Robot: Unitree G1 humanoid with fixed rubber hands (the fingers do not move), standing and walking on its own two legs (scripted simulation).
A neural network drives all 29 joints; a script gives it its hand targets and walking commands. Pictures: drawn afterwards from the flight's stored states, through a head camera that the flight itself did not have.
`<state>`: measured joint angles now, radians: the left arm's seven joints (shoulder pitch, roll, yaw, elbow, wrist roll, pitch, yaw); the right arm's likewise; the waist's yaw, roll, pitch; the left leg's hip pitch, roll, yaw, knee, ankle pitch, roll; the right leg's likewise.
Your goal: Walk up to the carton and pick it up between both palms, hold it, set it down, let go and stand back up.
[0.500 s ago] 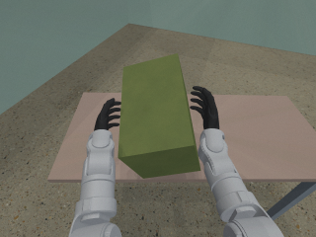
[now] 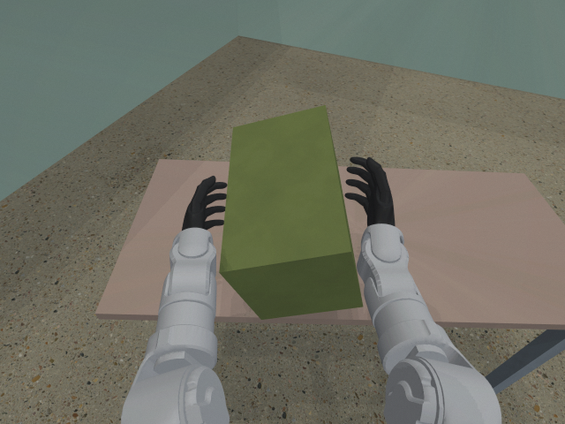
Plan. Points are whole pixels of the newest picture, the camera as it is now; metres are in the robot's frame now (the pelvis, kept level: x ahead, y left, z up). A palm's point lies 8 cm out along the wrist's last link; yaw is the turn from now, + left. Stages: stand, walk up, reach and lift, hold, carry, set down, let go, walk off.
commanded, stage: set down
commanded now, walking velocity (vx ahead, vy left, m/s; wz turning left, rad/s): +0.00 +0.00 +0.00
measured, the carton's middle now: (293, 211) +0.47 +0.04 +0.04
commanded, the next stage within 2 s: none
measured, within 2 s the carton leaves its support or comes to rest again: neither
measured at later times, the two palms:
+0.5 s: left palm (201, 232) +0.38 +0.19 +0.06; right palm (370, 219) +0.41 -0.07 +0.10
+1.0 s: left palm (207, 221) +0.42 +0.19 +0.04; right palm (365, 215) +0.44 -0.07 +0.08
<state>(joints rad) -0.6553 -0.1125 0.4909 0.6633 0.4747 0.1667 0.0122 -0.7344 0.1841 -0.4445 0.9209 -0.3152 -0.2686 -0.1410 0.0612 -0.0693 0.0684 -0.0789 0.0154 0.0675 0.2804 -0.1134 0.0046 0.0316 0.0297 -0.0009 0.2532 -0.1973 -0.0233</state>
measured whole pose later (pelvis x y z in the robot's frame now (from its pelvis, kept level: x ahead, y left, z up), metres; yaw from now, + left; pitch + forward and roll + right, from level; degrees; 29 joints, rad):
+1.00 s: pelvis +0.02 +0.00 +0.00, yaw -1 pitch +10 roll +0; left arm -0.81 -0.05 0.65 0.98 0.51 -0.13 0.03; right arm -0.83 0.24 -0.72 0.95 -0.56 -0.33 -0.12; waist 0.08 -0.07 -0.04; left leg -0.36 0.02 0.08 0.31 -0.12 0.01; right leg -0.26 0.03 0.01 0.29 -0.20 -0.02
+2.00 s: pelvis +0.02 +0.01 -0.01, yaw -1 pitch +22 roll -1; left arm -0.92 -0.05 0.74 1.08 0.54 -0.23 0.04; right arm -0.93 0.21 -0.87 0.98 -0.67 -0.33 -0.09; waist 0.07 -0.06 -0.12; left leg -0.63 0.03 0.09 0.36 -0.11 0.02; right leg -0.53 0.04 0.01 0.33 -0.19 -0.01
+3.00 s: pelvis +0.01 +0.00 -0.02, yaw -1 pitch +22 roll +0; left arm -0.98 -0.08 0.86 1.06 0.64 -0.24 0.00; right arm -0.91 0.23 -0.89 0.91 -0.70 -0.27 -0.08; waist 0.07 -0.08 -0.09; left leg -0.65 0.02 0.10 0.40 -0.12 0.02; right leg -0.59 0.03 0.01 0.45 -0.24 -0.02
